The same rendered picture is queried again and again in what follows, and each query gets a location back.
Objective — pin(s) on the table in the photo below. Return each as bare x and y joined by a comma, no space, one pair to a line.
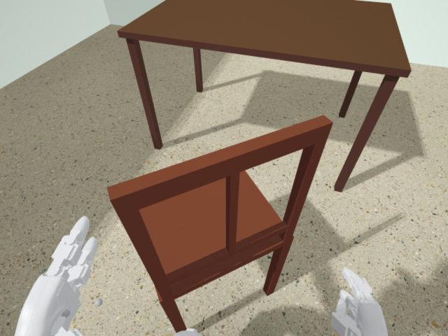
345,34

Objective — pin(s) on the robot left hand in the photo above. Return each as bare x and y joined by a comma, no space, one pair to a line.
57,289

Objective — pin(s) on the chair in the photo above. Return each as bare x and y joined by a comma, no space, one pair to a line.
198,220

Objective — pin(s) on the robot right hand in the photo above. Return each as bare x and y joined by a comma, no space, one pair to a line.
365,317

